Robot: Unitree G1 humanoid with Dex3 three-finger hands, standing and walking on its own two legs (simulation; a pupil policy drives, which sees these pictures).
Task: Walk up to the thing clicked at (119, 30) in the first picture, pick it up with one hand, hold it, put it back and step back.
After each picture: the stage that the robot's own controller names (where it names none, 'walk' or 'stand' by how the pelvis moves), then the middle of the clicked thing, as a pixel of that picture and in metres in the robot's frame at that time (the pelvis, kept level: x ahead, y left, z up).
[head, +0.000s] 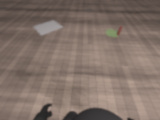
stand; (119, 31) +2.21 -0.73 -0.66
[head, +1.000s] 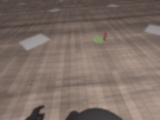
walk; (105, 36) +2.17 -0.18 -0.62
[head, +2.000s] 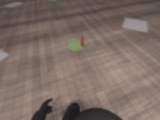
walk; (82, 41) +1.53 +0.26 -0.64
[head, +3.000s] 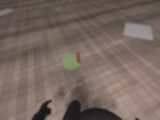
walk; (78, 58) +1.03 +0.28 -0.65
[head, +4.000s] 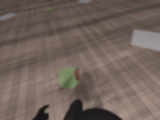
walk; (77, 75) +0.67 +0.27 -0.65
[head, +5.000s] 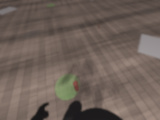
walk; (76, 86) +0.45 +0.22 -0.64
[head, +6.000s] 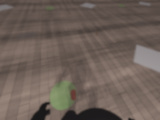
stand; (73, 95) +0.38 +0.16 -0.65
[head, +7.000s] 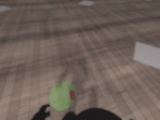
stand; (72, 95) +0.36 +0.19 -0.65
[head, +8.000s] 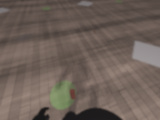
stand; (72, 94) +0.38 +0.20 -0.66
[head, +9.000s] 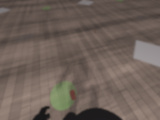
stand; (73, 95) +0.36 +0.20 -0.66
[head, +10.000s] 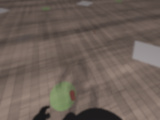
stand; (72, 95) +0.36 +0.20 -0.66
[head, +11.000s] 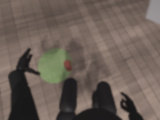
go down; (68, 66) +0.41 +0.19 -0.39
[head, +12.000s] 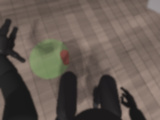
go down; (65, 58) +0.45 +0.20 -0.28
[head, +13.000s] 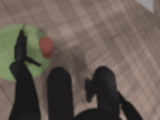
close in; (46, 50) +0.44 +0.23 -0.17
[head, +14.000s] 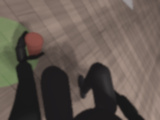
close; (34, 48) +0.43 +0.25 -0.16
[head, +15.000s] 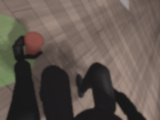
lift; (32, 47) +0.42 +0.26 -0.16
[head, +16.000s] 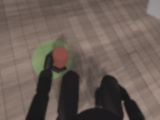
lift; (60, 61) +0.35 +0.23 -0.02
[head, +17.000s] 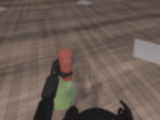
hold; (66, 67) +0.32 +0.16 +0.11
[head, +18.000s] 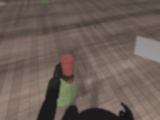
hold; (68, 71) +0.32 +0.16 +0.05
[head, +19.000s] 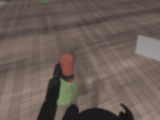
hold; (68, 70) +0.32 +0.16 +0.06
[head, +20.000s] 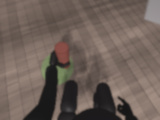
crouch; (64, 58) +0.41 +0.18 -0.03
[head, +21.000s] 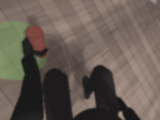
lower; (39, 45) +0.46 +0.24 -0.15
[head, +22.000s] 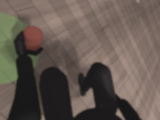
lower; (33, 43) +0.44 +0.25 -0.17
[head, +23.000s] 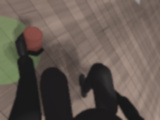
lower; (34, 44) +0.45 +0.26 -0.15
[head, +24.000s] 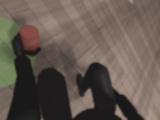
lower; (31, 44) +0.45 +0.25 -0.17
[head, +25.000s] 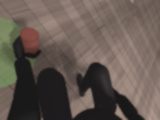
rest; (31, 46) +0.44 +0.25 -0.17
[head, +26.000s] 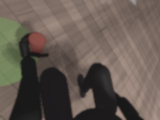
open; (37, 47) +0.44 +0.24 -0.17
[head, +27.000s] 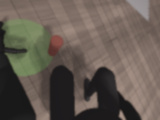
stand; (54, 47) +0.45 +0.22 -0.19
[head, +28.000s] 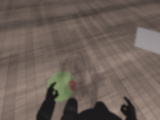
stand; (72, 86) +0.39 +0.17 -0.55
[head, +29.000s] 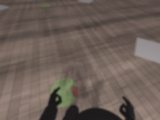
stand; (75, 92) +0.40 +0.16 -0.60
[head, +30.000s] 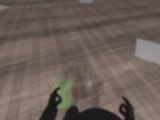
stand; (75, 93) +0.39 +0.15 -0.60
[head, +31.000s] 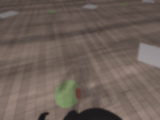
stand; (78, 93) +0.42 +0.14 -0.65
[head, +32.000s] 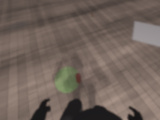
walk; (78, 78) +0.48 +0.15 -0.62
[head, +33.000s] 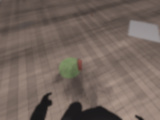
walk; (79, 65) +0.75 +0.18 -0.63
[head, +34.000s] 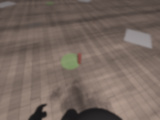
stand; (79, 58) +1.03 +0.20 -0.64
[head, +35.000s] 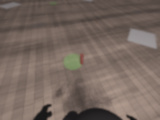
stand; (81, 59) +1.03 +0.18 -0.66
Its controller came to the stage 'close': yes
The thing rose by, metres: 0.70
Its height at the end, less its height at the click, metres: +0.00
